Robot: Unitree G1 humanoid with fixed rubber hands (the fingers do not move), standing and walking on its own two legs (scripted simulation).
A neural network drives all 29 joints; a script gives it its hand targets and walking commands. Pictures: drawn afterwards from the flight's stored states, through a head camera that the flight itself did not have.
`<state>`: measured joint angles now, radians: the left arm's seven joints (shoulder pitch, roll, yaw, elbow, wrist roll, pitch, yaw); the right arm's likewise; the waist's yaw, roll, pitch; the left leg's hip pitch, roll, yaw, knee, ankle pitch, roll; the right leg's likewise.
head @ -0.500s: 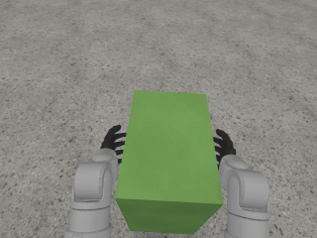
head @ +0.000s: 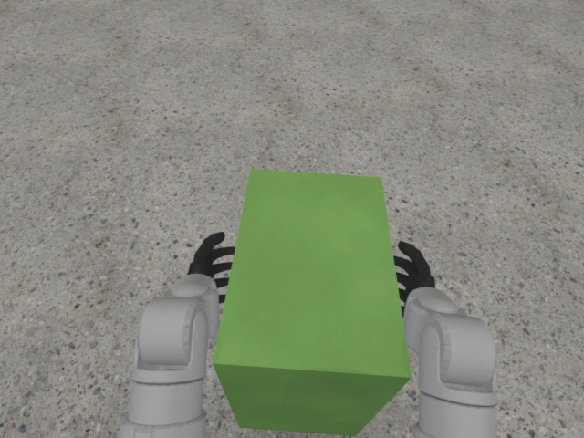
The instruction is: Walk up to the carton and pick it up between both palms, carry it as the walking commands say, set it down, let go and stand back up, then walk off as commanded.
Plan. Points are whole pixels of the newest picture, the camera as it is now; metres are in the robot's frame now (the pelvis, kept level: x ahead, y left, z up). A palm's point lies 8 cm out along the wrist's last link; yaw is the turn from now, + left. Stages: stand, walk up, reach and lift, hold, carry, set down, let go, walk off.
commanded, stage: carry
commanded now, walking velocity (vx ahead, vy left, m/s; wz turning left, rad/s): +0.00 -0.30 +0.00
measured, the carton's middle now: (306, 310) +0.30 -0.02 +0.00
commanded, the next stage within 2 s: none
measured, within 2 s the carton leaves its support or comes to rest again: neither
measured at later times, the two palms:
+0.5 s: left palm (323, 324) +0.24 -0.03 +0.09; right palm (561, 337) +0.23 -0.30 +0.08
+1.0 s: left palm (307, 375) +0.19 -0.01 +0.09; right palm (562, 362) +0.20 -0.28 +0.09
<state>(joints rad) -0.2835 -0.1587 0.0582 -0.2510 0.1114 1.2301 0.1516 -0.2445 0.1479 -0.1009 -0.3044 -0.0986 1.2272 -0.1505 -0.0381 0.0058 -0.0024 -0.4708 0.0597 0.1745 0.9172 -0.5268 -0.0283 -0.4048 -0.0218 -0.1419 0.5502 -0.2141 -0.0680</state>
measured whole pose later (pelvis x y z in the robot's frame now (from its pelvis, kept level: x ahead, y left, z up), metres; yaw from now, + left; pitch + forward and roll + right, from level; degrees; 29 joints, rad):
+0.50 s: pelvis -0.05 -0.15 +0.01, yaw +1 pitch +4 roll +2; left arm -0.28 -0.16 0.07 -0.21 0.12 1.24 0.15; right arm -0.25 0.15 -0.10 -0.26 -0.11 1.24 -0.15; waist -0.04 0.01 -0.07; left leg -0.35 0.05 0.12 0.65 -0.42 -0.03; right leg -0.38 -0.05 -0.12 0.52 -0.20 -0.04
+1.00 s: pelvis -0.09 -0.15 +0.00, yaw +2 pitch +3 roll +1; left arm -0.25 -0.15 0.09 -0.21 0.12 1.24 0.14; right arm -0.27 0.15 -0.08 -0.21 -0.12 1.24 -0.15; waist 0.00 0.00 -0.09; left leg -0.31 0.05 0.12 0.49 -0.22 -0.01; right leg -0.40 -0.03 -0.15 0.46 -0.12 -0.05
